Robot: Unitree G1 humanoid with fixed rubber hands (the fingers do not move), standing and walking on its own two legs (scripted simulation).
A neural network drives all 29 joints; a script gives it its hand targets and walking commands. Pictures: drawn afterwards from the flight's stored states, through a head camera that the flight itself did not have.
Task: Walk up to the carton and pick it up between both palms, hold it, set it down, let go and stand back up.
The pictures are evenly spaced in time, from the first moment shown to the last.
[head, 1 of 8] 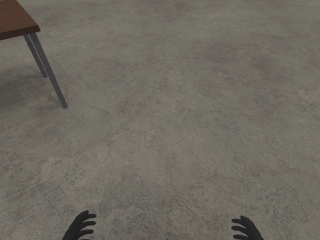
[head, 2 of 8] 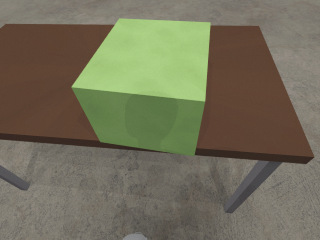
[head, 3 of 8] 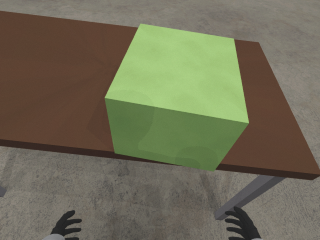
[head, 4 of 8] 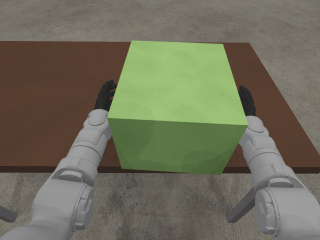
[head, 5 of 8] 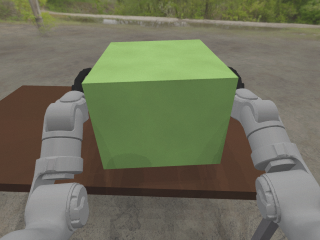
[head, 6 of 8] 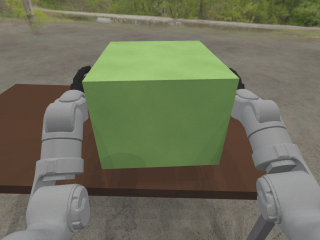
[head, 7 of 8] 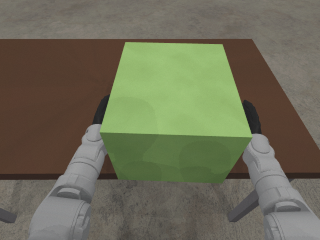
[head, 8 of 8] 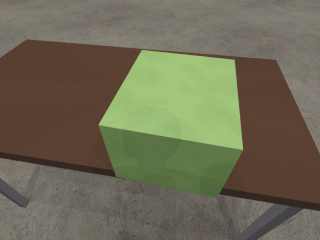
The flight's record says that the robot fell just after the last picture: no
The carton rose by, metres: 0.18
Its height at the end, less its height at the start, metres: +0.00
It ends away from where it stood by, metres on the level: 0.01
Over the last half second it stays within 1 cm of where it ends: yes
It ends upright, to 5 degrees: yes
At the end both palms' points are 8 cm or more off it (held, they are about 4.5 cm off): yes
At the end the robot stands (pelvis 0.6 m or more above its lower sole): yes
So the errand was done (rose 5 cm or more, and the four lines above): yes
